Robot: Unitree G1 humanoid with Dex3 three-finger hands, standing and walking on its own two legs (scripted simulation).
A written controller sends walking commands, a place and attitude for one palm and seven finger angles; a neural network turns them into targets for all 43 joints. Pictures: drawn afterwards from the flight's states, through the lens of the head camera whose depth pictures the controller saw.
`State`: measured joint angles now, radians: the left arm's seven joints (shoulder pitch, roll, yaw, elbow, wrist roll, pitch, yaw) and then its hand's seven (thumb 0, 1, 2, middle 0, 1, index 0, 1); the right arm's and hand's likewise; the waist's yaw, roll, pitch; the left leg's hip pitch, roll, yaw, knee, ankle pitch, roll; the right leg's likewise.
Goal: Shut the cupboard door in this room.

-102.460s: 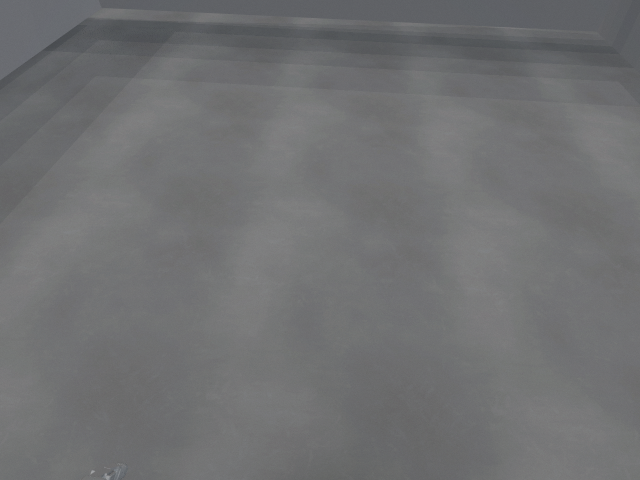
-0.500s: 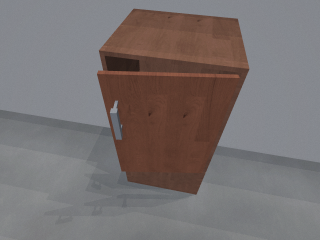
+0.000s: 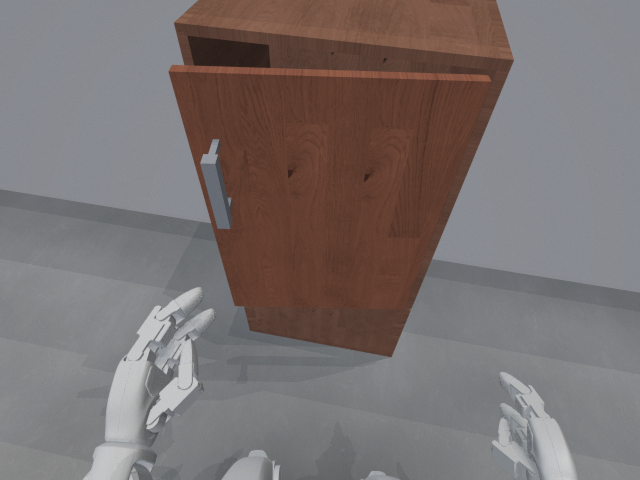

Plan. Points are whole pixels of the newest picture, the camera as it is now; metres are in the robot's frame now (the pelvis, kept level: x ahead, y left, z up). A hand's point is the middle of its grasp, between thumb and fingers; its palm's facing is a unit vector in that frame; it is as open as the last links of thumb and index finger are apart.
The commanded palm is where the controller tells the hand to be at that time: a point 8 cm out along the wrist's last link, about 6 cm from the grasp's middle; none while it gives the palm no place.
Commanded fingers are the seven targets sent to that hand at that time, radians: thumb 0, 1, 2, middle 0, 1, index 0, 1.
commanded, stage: raise the hand and make a fist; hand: left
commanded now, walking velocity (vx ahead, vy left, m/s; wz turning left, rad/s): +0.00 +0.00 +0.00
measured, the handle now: (220, 185) +0.53 +0.18 +0.06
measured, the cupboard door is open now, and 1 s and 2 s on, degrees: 10 10 10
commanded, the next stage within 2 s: bring the fist close to the handle in 1.60 s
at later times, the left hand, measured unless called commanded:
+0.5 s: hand (174, 402) +0.21 +0.17 +0.03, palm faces +0.02 -1.00 -0.02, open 4.2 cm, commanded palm +0.17 +0.23 +0.03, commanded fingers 0.00 0.90 0.90 -0.95 -1.12 -0.95 -1.12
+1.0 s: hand (148, 386) +0.22 +0.20 +0.05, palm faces +0.03 -1.00 -0.03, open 3.1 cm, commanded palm +0.19 +0.26 +0.05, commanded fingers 0.00 0.90 0.90 -1.30 -1.50 -1.30 -1.50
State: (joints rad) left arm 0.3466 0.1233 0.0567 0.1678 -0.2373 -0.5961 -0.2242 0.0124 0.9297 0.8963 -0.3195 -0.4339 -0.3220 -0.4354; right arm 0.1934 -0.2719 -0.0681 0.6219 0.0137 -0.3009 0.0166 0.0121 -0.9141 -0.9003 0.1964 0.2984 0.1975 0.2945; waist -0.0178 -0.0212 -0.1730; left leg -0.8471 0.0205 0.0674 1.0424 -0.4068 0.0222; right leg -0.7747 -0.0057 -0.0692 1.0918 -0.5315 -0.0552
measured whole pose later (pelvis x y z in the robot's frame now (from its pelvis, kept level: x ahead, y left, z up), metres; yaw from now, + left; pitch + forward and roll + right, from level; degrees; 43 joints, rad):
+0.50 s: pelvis +0.00 +0.00 -0.03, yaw +0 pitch +15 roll -2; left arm 0.46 0.20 0.10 -0.08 -0.28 -0.36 -0.21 0.02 0.90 0.90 -0.78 -0.92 -0.78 -0.93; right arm 0.26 -0.20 0.01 0.55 0.04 -0.16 -0.06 0.01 -0.91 -0.90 0.20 0.30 0.20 0.30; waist 0.01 0.05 -0.16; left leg -1.00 0.05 0.02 1.21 -0.48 0.02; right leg -0.89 0.02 -0.11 1.20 -0.58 -0.06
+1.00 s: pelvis +0.00 +0.02 -0.01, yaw +1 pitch +13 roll -3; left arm 0.42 0.22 0.09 -0.06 -0.25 -0.39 -0.19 0.02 0.90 0.90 -1.22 -1.41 -1.23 -1.41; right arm 0.22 -0.23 0.03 0.48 0.03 -0.15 -0.05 0.01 -0.91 -0.90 0.20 0.30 0.20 0.30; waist 0.01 0.04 -0.15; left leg -0.91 0.03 0.01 1.13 -0.46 0.04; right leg -0.78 0.01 -0.12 1.10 -0.54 -0.03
